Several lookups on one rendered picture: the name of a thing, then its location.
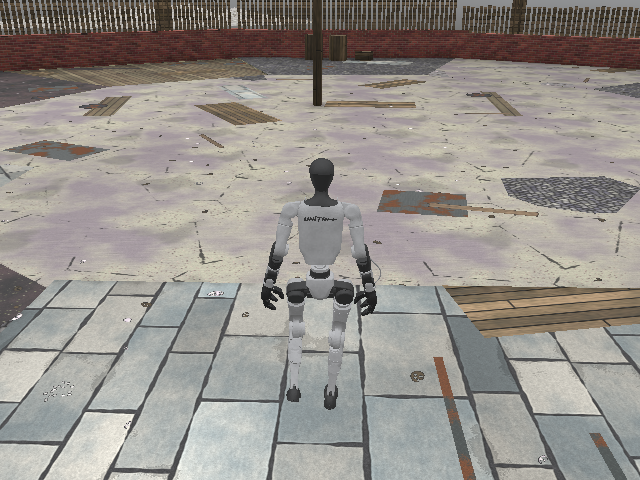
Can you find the left robot thigh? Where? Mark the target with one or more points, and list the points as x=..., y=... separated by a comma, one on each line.
x=296, y=291

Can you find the robot right forearm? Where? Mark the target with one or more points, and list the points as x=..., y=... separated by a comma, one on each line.
x=365, y=270

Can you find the right robot hand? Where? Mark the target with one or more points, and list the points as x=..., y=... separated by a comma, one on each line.
x=371, y=301

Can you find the robot left foot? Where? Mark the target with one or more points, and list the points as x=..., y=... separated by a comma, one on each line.
x=293, y=395

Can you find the right robot upper arm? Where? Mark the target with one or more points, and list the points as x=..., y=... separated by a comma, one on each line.
x=352, y=212

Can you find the robot left forearm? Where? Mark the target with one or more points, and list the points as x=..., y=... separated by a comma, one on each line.
x=273, y=268

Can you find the left robot hand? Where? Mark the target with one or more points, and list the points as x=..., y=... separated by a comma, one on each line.
x=266, y=295

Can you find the left robot upper arm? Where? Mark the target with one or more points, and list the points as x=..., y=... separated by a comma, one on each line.
x=289, y=210

